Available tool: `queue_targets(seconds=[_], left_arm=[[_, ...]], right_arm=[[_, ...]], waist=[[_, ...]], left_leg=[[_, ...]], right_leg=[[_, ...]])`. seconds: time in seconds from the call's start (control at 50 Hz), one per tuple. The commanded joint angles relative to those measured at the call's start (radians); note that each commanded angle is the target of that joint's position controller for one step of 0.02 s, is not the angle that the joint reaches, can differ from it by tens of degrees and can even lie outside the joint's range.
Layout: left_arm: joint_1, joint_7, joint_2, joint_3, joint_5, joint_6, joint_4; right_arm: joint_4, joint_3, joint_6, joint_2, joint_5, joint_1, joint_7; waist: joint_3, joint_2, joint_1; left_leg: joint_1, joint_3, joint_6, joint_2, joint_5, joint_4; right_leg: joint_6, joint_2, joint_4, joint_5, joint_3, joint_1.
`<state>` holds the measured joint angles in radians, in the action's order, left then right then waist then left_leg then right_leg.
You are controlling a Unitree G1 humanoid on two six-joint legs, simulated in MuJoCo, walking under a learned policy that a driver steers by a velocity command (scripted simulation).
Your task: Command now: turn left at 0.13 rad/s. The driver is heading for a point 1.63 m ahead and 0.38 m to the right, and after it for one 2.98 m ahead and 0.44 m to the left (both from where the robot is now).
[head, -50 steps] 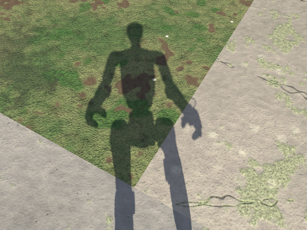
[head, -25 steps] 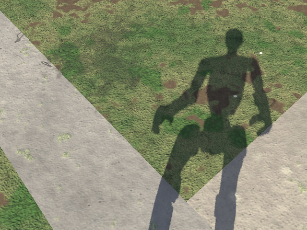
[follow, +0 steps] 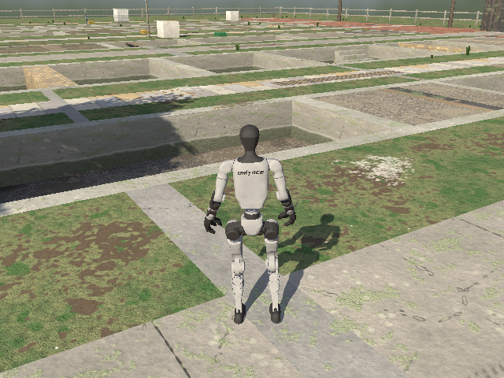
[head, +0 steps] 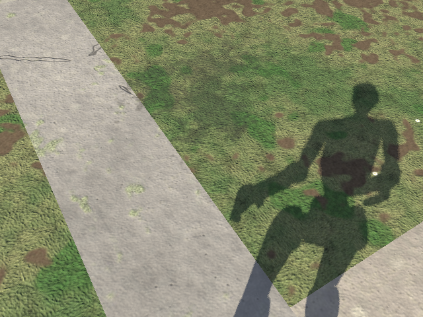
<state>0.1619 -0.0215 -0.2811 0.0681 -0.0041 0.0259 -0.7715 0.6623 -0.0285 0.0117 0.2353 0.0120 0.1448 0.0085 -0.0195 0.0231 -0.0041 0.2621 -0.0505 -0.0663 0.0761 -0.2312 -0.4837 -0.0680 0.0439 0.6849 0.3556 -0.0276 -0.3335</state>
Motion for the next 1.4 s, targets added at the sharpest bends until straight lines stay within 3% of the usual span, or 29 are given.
queue_targets(seconds=[0.02,0.06,0.08,0.12,0.34,0.4,0.46,0.5,0.54,0.58,0.6,0.62,0.64,0.7,0.74,0.84,0.94,0.98,1.02,1.04,1.06,1.08,1.1,1.12,1.14,1.16,1.22,1.3,1.4], left_arm=[[0.008,0.005,-0.066,0.01,0.007,-0.027,0.051],[0.039,0.003,-0.14,0.017,0.028,-0.035,0.053],[0.009,0.007,-0.167,0.027,0.014,-0.035,0.034],[-0.023,0.015,-0.085,0.007,0.016,-0.043,0.045],[0.01,-0.002,-0.076,-0.012,0.015,-0.058,0.01],[0.041,-0.005,-0.091,-0.007,0.002,-0.052,-0.01],[0.089,-0.008,-0.106,-0.004,-0.014,-0.076,-0.012],[0.132,-0.005,-0.147,0.01,-0.017,-0.091,-0.03],[0.11,0.001,-0.155,0.012,-0.022,-0.089,-0.023],[0.016,0.011,-0.12,0.001,-0.025,-0.082,0.009],[-0.042,0.011,-0.068,-0.015,-0.023,-0.088,0.041],[-0.065,0.007,-0.046,-0.02,-0.019,-0.11,0.078],[-0.064,0.004,-0.095,-0.007,-0.025,-0.126,0.084],[-0.026,0.028,-0.082,-0.006,-0.034,-0.137,0.061],[-0.054,0.047,-0.059,-0.008,-0.022,-0.132,0.068],[-0.213,0.07,0.006,-0.039,-0.013,-0.127,0.132],[-0.266,0.072,-0.063,-0.023,-0.025,-0.126,0.168],[-0.201,0.069,-0.098,-0.007,-0.02,-0.127,0.156],[0.06,0.053,-0.155,0.029,-0.02,-0.117,0.082],[0.239,0.04,-0.219,0.045,-0.009,-0.109,0.047],[0.27,0.053,-0.276,0.049,0.005,-0.113,0.026],[0.236,0.054,-0.172,0.027,-0.006,-0.114,0.028],[0.15,0.05,-0.136,0.016,-0.009,-0.116,0.035],[0.08,0.051,-0.124,0.011,-0.003,-0.119,0.044],[0.037,0.056,-0.104,0.006,0.009,-0.124,0.047],[0.017,0.058,-0.085,0.0,0.021,-0.13,0.045],[0.029,0.06,-0.085,0.002,0.008,-0.148,0.017],[0.096,0.041,-0.127,0.01,0.004,-0.142,-0.018],[0.195,0.028,-0.157,0.012,-0.011,-0.125,-0.061]], right_arm=[[-0.028,-0.032,-0.01,0.134,-0.012,-0.013,-0.002],[-0.008,-0.024,-0.027,0.108,0.012,0.047,-0.006],[-0.003,-0.029,-0.033,0.106,0.011,0.079,-0.01],[-0.001,-0.035,-0.026,0.129,0.01,-0.013,-0.006],[0.065,-0.039,-0.009,0.095,0.0,0.02,0.009],[0.092,-0.049,-0.006,0.113,-0.012,0.056,0.016],[0.08,-0.045,-0.047,0.092,-0.029,0.047,0.012],[0.071,-0.042,-0.082,0.064,-0.034,0.02,-0.001],[0.073,-0.044,-0.099,0.069,-0.038,0.028,-0.012],[0.135,-0.057,-0.106,0.089,-0.04,0.168,-0.018],[0.17,-0.075,-0.108,0.147,-0.037,0.265,-0.015],[0.193,-0.105,-0.111,0.248,-0.036,0.369,-0.021],[0.184,-0.091,-0.118,0.215,-0.019,0.382,-0.026],[0.163,-0.059,-0.119,0.132,-0.015,0.304,-0.025],[0.171,-0.04,-0.101,0.09,-0.015,0.3,-0.024],[0.177,-0.042,-0.086,0.149,-0.019,0.304,0.006],[0.208,-0.052,-0.094,0.181,-0.036,0.327,0.007],[0.208,-0.059,-0.087,0.2,-0.029,0.309,0.006],[0.202,-0.057,-0.071,0.196,-0.017,0.292,0.009],[0.176,-0.04,-0.068,0.155,0.003,0.307,0.012],[0.175,0.002,-0.089,-0.004,-0.013,0.469,-0.001],[0.187,-0.024,-0.11,0.118,-0.041,0.389,-0.009],[0.148,-0.041,-0.12,0.176,-0.064,0.26,-0.012],[0.133,-0.039,-0.125,0.17,-0.056,0.201,-0.005],[0.131,-0.044,-0.122,0.162,-0.038,0.18,0.0],[0.138,-0.045,-0.112,0.147,-0.031,0.207,0.001],[0.14,-0.04,-0.082,0.108,-0.024,0.216,0.007],[0.088,-0.037,-0.083,0.11,-0.009,0.059,0.007],[0.042,-0.02,-0.104,0.081,-0.02,-0.115,-0.014]], waist=[[0.058,-0.122,-0.02],[0.111,-0.003,0.014],[0.105,0.111,0.059],[0.072,0.076,0.008],[0.029,-0.026,-0.002],[-0.005,-0.016,-0.001],[-0.103,0.033,-0.013],[-0.094,0.128,-0.015],[-0.106,0.148,0.005],[-0.068,0.121,0.082],[-0.056,-0.013,0.116],[-0.021,-0.259,0.14],[-0.02,-0.248,0.141],[-0.033,-0.073,0.071],[-0.034,-0.1,0.061],[-0.082,-0.096,0.085],[-0.11,-0.125,0.061],[-0.044,-0.141,0.011],[0.128,-0.137,-0.122],[0.269,-0.013,-0.172],[0.43,0.288,-0.067],[0.348,0.186,-0.105],[0.164,0.117,-0.091],[0.091,0.015,-0.057],[0.049,-0.002,-0.023],[0.051,0.03,0.014],[0.026,0.042,0.04],[-0.028,0.012,0.003],[-0.049,0.007,-0.068]], left_leg=[[-0.042,-0.238,-0.128,-0.238,0.228,0.105],[0.023,-0.173,-0.037,-0.152,0.11,0.046],[0.008,-0.092,-0.001,-0.083,0.037,0.063],[-0.045,-0.074,0.022,-0.075,0.036,0.032],[-0.041,-0.093,0.017,-0.09,0.108,0.037],[0.019,-0.058,-0.005,-0.049,-0.317,0.015],[0.166,-0.045,-0.023,-0.057,-0.4,-0.05],[0.209,0.044,-0.005,-0.041,-0.22,-0.182],[0.146,0.05,-0.024,-0.064,-0.181,-0.148],[-0.138,0.035,-0.045,-0.064,-0.11,0.012],[-0.252,-0.146,-0.085,-0.149,-0.18,0.099],[-0.416,-0.475,-0.185,-0.324,-0.167,0.229],[-0.482,-0.635,-0.257,-0.423,-0.025,0.262],[-0.497,-0.396,-0.192,-0.375,0.139,0.247],[-0.435,-0.258,-0.146,-0.317,0.272,0.28],[-0.219,-0.082,-0.127,-0.239,0.291,0.361],[-0.262,-0.068,-0.102,-0.307,0.324,0.361],[-0.33,-0.045,-0.075,-0.315,0.608,0.247],[-0.26,0.008,-0.032,-0.255,0.833,-0.08],[-0.022,0.031,-0.004,-0.198,0.503,-0.407],[0.309,-0.024,0.051,-0.001,-0.307,-0.754],[0.423,-0.115,0.036,-0.047,-0.319,-0.865],[0.484,-0.074,0.023,-0.101,-0.226,-0.866],[0.439,-0.051,0.019,-0.153,-0.129,-0.818],[0.391,-0.043,0.022,-0.185,-0.074,-0.763],[0.326,-0.054,0.022,-0.213,-0.036,-0.732],[0.304,-0.036,0.043,-0.233,-0.002,-0.647],[0.424,-0.025,0.078,-0.241,0.2,-0.427],[0.376,0.025,0.079,-0.189,0.375,-0.145]], right_leg=[[0.025,-0.008,-0.275,-0.183,0.014,0.119],[0.069,0.103,-0.271,-0.51,-0.088,0.283],[0.112,0.102,-0.229,-0.401,-0.078,0.218],[0.102,0.065,-0.264,-0.218,-0.065,0.123],[0.079,0.027,-0.244,-0.185,-0.032,0.109],[0.121,0.006,-0.255,0.204,-0.035,0.061],[0.204,0.093,-0.332,0.409,-0.188,0.054],[0.277,0.227,-0.442,0.429,-0.379,0.125],[0.296,0.264,-0.465,0.348,-0.415,0.081],[0.216,0.156,-0.379,0.187,-0.243,-0.055],[0.144,0.041,-0.176,0.047,-0.087,-0.166],[0.078,-0.075,0.148,-0.004,0.062,-0.339],[0.076,-0.075,0.359,0.187,-0.02,-0.495],[0.13,0.032,0.471,0.024,-0.046,-0.606],[0.122,0.062,0.395,-0.071,-0.01,-0.548],[0.063,0.014,0.029,-0.313,0.077,-0.352],[0.107,-0.012,-0.141,-0.385,0.048,-0.239],[0.144,-0.044,-0.148,-0.333,0.064,-0.142],[0.196,-0.081,-0.144,-0.311,0.096,0.206],[0.255,0.116,-0.113,-0.273,-0.135,0.523],[0.422,0.352,-0.297,0.027,-0.679,0.781],[0.39,0.324,-0.424,0.2,-0.771,0.702],[0.341,0.295,-0.439,0.16,-0.599,0.54],[0.319,0.259,-0.457,0.025,-0.474,0.38],[0.307,0.215,-0.475,-0.098,-0.375,0.26],[0.299,0.183,-0.502,-0.154,-0.308,0.191],[0.321,0.161,-0.566,-0.217,-0.21,0.101],[0.317,0.149,-0.598,-0.282,-0.14,0.134],[0.276,0.129,-0.582,-0.32,-0.062,0.202]])
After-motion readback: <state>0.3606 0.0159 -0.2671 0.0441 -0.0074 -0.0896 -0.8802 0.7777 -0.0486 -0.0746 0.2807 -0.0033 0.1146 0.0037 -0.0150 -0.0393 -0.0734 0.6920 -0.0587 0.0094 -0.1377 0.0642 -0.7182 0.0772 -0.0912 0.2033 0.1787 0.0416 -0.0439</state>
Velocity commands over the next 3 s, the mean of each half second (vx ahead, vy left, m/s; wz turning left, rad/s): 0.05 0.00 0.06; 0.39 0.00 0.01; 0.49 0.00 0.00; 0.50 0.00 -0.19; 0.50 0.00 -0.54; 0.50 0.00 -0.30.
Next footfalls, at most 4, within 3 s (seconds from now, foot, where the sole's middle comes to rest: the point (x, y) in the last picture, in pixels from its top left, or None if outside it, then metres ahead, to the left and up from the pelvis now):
0.04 right None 0.03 -0.15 -0.78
1.04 right None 0.42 -0.15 -0.78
1.58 left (189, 249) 0.72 0.09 -0.78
2.14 right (261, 187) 0.99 -0.18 -0.78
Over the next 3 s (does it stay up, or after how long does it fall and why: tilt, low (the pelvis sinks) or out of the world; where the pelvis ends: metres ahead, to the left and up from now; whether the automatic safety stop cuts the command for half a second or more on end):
stays up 1.29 -0.21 0.01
